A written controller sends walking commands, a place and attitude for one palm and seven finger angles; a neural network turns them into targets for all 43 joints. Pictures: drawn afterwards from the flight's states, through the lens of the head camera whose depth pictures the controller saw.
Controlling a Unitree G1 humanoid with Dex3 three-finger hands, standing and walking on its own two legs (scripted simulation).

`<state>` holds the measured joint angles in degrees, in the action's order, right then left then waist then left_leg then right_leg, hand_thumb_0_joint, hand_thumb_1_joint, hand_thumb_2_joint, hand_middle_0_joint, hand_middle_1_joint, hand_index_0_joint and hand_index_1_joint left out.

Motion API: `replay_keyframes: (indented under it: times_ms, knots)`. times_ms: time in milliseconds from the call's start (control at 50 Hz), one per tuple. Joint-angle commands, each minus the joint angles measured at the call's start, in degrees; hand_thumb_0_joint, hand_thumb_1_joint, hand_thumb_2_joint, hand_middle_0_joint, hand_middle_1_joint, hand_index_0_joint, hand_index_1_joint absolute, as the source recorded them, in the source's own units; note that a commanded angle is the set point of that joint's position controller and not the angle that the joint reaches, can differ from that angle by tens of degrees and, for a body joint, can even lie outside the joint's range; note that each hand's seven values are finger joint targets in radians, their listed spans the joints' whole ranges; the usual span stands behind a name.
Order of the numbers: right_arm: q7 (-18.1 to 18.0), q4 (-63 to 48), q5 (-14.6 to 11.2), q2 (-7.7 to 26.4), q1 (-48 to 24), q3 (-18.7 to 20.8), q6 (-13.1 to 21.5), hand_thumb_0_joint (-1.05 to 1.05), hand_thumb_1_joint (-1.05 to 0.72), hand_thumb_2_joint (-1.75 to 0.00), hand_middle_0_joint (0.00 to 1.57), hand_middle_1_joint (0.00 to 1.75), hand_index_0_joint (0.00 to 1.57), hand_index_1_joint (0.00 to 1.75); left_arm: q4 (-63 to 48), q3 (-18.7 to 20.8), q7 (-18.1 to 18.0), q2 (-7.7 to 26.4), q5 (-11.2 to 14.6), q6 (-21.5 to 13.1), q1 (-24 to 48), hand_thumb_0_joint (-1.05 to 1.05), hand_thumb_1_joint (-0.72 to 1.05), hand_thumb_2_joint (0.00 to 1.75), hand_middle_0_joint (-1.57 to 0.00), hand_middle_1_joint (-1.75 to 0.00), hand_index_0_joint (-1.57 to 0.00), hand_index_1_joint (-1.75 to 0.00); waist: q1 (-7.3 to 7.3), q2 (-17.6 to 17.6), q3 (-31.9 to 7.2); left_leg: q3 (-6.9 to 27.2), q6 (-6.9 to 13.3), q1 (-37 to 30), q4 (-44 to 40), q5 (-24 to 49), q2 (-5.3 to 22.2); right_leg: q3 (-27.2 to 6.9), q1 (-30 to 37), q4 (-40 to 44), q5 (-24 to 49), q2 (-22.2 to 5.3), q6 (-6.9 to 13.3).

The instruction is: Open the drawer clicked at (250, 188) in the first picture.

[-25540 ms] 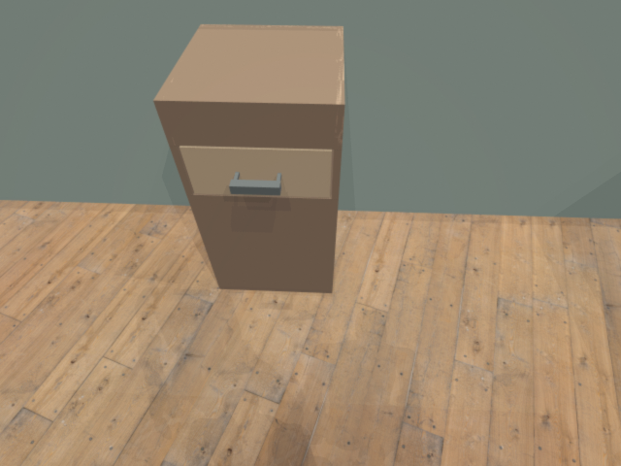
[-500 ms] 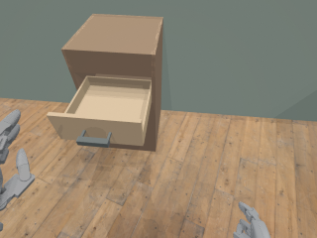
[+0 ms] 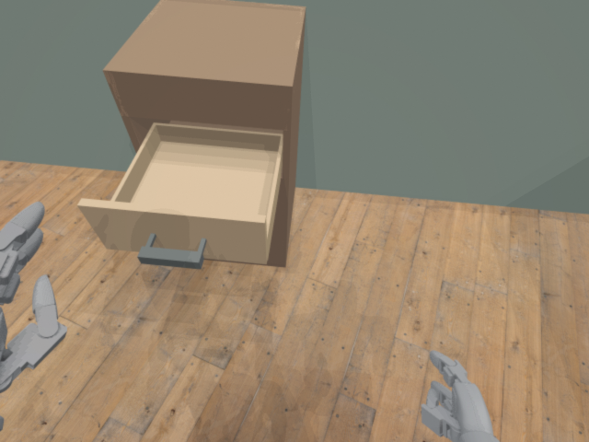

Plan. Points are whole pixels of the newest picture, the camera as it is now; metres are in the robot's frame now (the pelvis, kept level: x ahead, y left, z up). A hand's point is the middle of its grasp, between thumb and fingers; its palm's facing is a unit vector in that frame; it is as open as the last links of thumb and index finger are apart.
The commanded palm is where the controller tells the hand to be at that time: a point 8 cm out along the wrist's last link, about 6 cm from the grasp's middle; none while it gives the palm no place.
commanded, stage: stop stepping back and stand still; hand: left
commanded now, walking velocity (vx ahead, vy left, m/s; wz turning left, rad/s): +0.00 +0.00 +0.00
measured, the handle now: (174, 248) +0.50 +0.28 -0.18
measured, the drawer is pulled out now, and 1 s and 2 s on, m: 0.30 0.30 0.30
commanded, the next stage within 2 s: let the arm hang, fingers relaxed in 0.02 s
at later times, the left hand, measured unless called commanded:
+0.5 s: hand out of the picture -0.02 +0.18 -0.18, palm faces +0.02 -0.98 -0.19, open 7.0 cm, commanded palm none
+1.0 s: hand out of the picture -0.03 +0.15 -0.17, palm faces +0.03 -0.98 -0.19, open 7.4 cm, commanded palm none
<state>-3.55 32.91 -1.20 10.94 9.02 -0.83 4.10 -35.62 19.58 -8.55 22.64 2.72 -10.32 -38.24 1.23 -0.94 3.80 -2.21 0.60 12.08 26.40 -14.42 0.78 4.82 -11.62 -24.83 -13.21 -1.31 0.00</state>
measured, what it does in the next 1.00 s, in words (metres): stands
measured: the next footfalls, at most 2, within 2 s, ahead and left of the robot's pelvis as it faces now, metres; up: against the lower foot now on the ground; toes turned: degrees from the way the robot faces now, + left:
none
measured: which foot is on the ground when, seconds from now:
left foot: down 0.00-1.00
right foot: down 0.00-1.00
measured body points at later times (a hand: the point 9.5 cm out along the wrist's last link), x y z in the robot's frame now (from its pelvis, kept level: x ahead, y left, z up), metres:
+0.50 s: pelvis -0.02 +0.00 +0.00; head +0.02 +0.01 +0.45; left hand -0.02 +0.23 -0.16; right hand +0.00 -0.24 -0.15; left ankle +0.00 +0.11 -0.74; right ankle +0.00 -0.12 -0.74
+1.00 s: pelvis -0.03 -0.01 +0.00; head -0.01 -0.03 +0.45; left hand -0.03 +0.20 -0.16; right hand -0.05 -0.20 -0.17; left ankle +0.00 +0.11 -0.74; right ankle +0.00 -0.12 -0.74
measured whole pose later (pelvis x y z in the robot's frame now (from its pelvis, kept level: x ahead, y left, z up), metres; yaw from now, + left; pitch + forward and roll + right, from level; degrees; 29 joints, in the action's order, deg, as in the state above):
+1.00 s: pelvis -0.03 -0.01 +0.00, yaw +0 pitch -2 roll +0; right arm -2.1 63.3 1.0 5.3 18.7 0.2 -0.7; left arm 64.6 0.8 -2.1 6.4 -1.0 0.5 -15.6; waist 0.8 1.7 3.4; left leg -2.1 -0.2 11.5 24.7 -11.4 1.2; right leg 4.9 -11.9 -24.9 -11.3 -0.9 1.4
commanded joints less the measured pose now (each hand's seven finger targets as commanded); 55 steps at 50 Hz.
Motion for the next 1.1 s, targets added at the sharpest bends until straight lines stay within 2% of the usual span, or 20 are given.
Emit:
replay_keyframes:
  times_ms: [0, 60, 80, 100, 120, 140, 160, 180, 200, 220, 280, 320, 380, 420, 440, 540, 580, 740, 880, 1080]
  knots:
    - [-0.49, -8.74, -0.07, 6.49, -4.63, 2.67, 2.33, 0.0, -0.9, -0.9, 0.2, 0.3, 0.2, 0.3, -11.72, 6.92, -0.92, 7.63, 0.38, -3.66, -1.28, 0.0, 0.9, 0.9, -0.2, -0.3, -0.2, -0.3, -0.32, 4.49, -8.96, 3.56, 0.84, -0.75, -4.53, 16.65, 4.31, -3.37, 5.76, 1.43, 14.93, -2.76, -0.03]
    - [-0.73, -8.95, -0.09, 6.83, -4.92, 2.84, 2.28, 0.0, -0.9, -0.9, 0.2, 0.3, 0.2, 0.3, -11.92, 6.86, -0.79, 7.85, 0.44, -3.63, -0.32, 0.0, 0.9, 0.9, -0.2, -0.3, -0.2, -0.3, -0.32, 3.34, -8.55, 3.61, 0.66, -0.58, -5.1, 14.78, 4.07, -3.36, 5.36, 2.1, 13.35, -2.58, -0.17]
    - [-0.68, -8.85, 0.04, 6.78, -4.68, 2.79, 2.27, 0.0, -0.9, -0.9, 0.2, 0.3, 0.2, 0.3, -11.39, 6.91, -0.82, 7.59, 0.43, -3.66, -1.0, 0.0, 0.9, 0.9, -0.2, -0.3, -0.2, -0.3, -0.37, 5.04, -8.68, 3.46, 0.75, -0.58, -5.42, 13.83, 4.14, -3.38, 5.16, 2.25, 12.32, -2.65, -0.12]
    - [4.52, 6.54, -0.05, 16.01, -4.8, 5.74, 5.85, 0.0, -0.9, -0.9, 0.2, 0.3, 0.2, 0.3, 39.13, -14.77, 6.54, -0.45, -5.5, 4.24, 9.79, 0.0, 0.9, 0.9, -0.2, -0.3, -0.2, -0.3, 1.99, 5.95, -2.35, 5.63, 0.88, 4.11, 2.11, 19.05, 5.05, -0.79, -5.17, -7.52, 13.81, -4.87, 1.13]
    - [4.66, 7.65, 0.63, 12.02, 0.64, 5.46, 2.33, 0.0, -0.9, -0.9, 0.2, 0.3, 0.2, 0.3, 42.16, -12.93, 7.61, -2.52, -5.25, 8.58, 8.96, 0.0, 0.9, 0.9, -0.2, -0.3, -0.2, -0.3, 0.86, 4.46, -8.85, 5.4, 0.9, 0.62, 2.26, 21.15, 5.93, -3.58, -4.99, -6.18, 8.75, -4.41, 0.53]
    - [4.25, 7.28, 1.15, 10.78, 1.49, 4.82, 1.42, 0.0, -0.9, -0.9, 0.2, 0.3, 0.2, 0.3, 44.33, -14.4, 7.7, -3.82, -5.05, 9.15, 10.45, 0.0, 0.9, 0.9, -0.2, -0.3, -0.2, -0.3, 0.31, 0.35, -11.25, 6.56, 1.5, -0.38, 3.61, 22.77, 6.48, -2.96, -4.81, -6.28, 7.61, -3.78, 0.93]
    - [4.05, 6.66, 1.21, 10.24, 1.72, 4.04, 0.37, 0.0, -0.9, -0.9, 0.2, 0.3, 0.2, 0.3, 47.04, -14.31, 7.86, -3.66, -4.88, 9.4, 11.72, 0.0, 0.9, 0.9, -0.2, -0.3, -0.2, -0.3, -0.11, -2.26, -11.62, 7.87, 2.48, 1.46, 3.23, 20.34, 6.45, -2.97, -2.92, -5.75, 7.01, -3.94, 1.07]
    - [3.87, 6.65, 1.52, 10.07, 1.58, 3.53, -0.33, 0.0, -0.9, -0.9, 0.2, 0.3, 0.2, 0.3, 50.27, -14.48, 7.92, -2.85, -5.06, 9.58, 13.37, 0.0, 0.9, 0.9, -0.2, -0.3, -0.2, -0.3, -0.53, -6.35, -11.17, 7.53, 2.53, 2.87, 3.6, 19.18, 5.66, -3.47, -0.46, -4.79, 11.04, -4.47, 1.42]
    - [3.66, 7.33, 1.69, 9.99, 1.53, 3.41, -0.85, 0.0, -0.9, -0.9, 0.2, 0.3, 0.2, 0.3, 54.15, -14.58, 7.91, -2.24, -5.05, 9.7, 15.34, 0.0, 0.9, 0.9, -0.2, -0.3, -0.2, -0.3, -0.62, -10.73, -11.2, 6.5, 1.97, 2.74, 4.55, 17.9, 4.44, -4.73, 0.96, -4.09, 15.51, -5.61, 2.21]
    - [3.4, 8.26, 1.83, 10.28, 1.57, 3.46, -1.51, 0.0, -0.9, -0.9, 0.2, 0.3, 0.2, 0.3, 58.35, -14.69, 7.86, -1.7, -4.89, 9.89, 17.5, 0.0, 0.9, 0.9, -0.2, -0.3, -0.2, -0.3, -0.56, -12.13, -10.3, 5.82, 1.58, 1.87, 4.6, 16.74, 3.55, -5.35, 0.82, -3.51, 18.27, -6.72, 3.06]
    - [2.91, 11.84, 2.59, 8.88, 0.66, 2.63, -3.28, 0.0, -0.9, -0.9, 0.2, 0.3, 0.2, 0.3, 70.65, -15.74, 7.36, -2.26, -4.3, 11.11, 22.03, 0.0, 0.9, 0.9, -0.2, -0.3, -0.2, -0.3, -1.09, 3.03, -3.95, 6.22, 1.62, 2.53, -1.72, 16.92, 4.08, -5.18, 0.35, -2.04, 10.57, -4.79, 2.51]
    - [2.62, 14.55, 2.39, 8.13, 0.89, 1.94, -3.77, 0.0, -0.9, -0.9, 0.2, 0.3, 0.2, 0.3, 78.07, -16.48, 7.33, -2.38, -3.95, 11.37, 22.56, 0.0, 0.9, 0.9, -0.2, -0.3, -0.2, -0.3, -1.53, 6.27, -1.95, 6.37, 1.59, 3.45, -4.76, 12.99, 4.53, -5.17, 1.65, 0.4, 4.69, -3.91, 1.93]
    - [2.17, 18.52, 1.96, 7.1, 2.8, 1.59, -3.98, 0.0, -0.9, -0.9, 0.2, 0.3, 0.2, 0.3, 86.24, -17.11, 7.53, -3.16, -3.65, 10.96, 21.5, 0.0, 0.9, 0.9, -0.2, -0.3, -0.2, -0.3, -1.64, 6.98, -2.38, 6.28, 1.47, 1.83, -6.54, 6.37, 4.38, -5.97, 2.67, 4.24, 1.41, -4.1, 2.11]
    - [1.81, 20.79, 2.08, 5.59, 5.1, 1.66, -3.99, 0.0, -0.9, -0.9, 0.2, 0.3, 0.2, 0.3, 89.95, -16.84, 7.46, -4.55, -3.56, 10.65, 20.17, 0.0, 0.9, 0.9, -0.2, -0.3, -0.2, -0.3, -1.53, 9.24, -3.71, 5.75, 1.47, 0.5, -6.81, 4.99, 4.28, -6.03, 3.22, 5.34, 1.65, -4.2, 2.62]
    - [1.69, 21.61, 1.87, 5.48, 6.17, 1.73, -4.09, 0.0, -0.9, -0.9, 0.2, 0.3, 0.2, 0.3, 91.37, -16.98, 7.42, -4.59, -3.56, 10.53, 19.73, 0.0, 0.9, 0.9, -0.2, -0.3, -0.2, -0.3, -1.45, 6.59, -3.38, 5.99, 1.56, -0.66, -6.48, 6.0, 4.57, -5.64, 2.86, 5.76, 2.43, -4.12, 2.67]
    - [1.25, 26.16, 1.59, 3.86, 11.11, 1.7, -4.34, 0.0, -0.9, -0.9, 0.2, 0.3, 0.2, 0.3, 96.66, -17.85, 7.18, -6.3, -3.32, 10.27, 18.24, 0.0, 0.9, 0.9, -0.2, -0.3, -0.2, -0.3, -0.87, 2.83, -2.28, 5.55, 1.64, -1.86, -6.45, 6.11, 4.93, -4.85, 1.49, 6.97, 1.42, -4.23, 2.84]
    - [1.11, 27.52, 1.66, 3.08, 12.31, 1.62, -4.41, 0.0, -0.9, -0.9, 0.2, 0.3, 0.2, 0.3, 98.18, -18.14, 7.07, -7.17, -3.22, 10.37, 17.5, 0.0, 0.9, 0.9, -0.2, -0.3, -0.2, -0.3, -0.87, 3.66, -0.66, 5.25, 1.67, -1.36, -7.02, 4.88, 4.85, -4.85, 0.48, 7.36, 0.11, -4.31, 2.88]
    - [1.05, 29.78, 1.83, 1.16, 15.36, 1.81, -4.79, 0.0, -0.9, -0.9, 0.2, 0.3, 0.2, 0.3, 100.53, -18.1, 6.61, -8.56, -3.32, 10.59, 16.14, 0.0, 0.9, 0.9, -0.2, -0.3, -0.2, -0.3, -0.89, 0.62, 2.31, 5.23, 1.78, 0.87, -7.94, -0.62, 4.66, -4.68, -1.97, 7.1, -4.89, -3.72, 2.96]
    - [1.15, 30.24, 2.11, -0.52, 15.75, 1.96, -4.66, 0.0, -0.9, -0.9, 0.2, 0.3, 0.2, 0.3, 100.01, -17.6, 6.51, -9.51, -3.45, 10.58, 16.82, 0.0, 0.9, 0.9, -0.2, -0.3, -0.2, -0.3, -1.0, 1.42, 4.05, 4.67, 1.62, 2.58, -7.97, -1.89, 3.97, -5.22, -3.24, 7.11, -6.28, -3.8, 3.01]
    - [1.08, 30.2, 2.13, -1.5, 15.37, 2.15, -4.36, 0.0, -0.9, -0.9, 0.2, 0.3, 0.2, 0.3, 99.13, -17.27, 6.45, -9.96, -3.41, 10.07, 17.89, 0.0, 0.9, 0.9, -0.2, -0.3, -0.2, -0.3, -0.85, 1.46, 3.24, 3.74, 1.12, 1.15, -6.6, 3.01, 3.96, -5.76, -2.67, 7.72, -3.58, -4.23, 3.25]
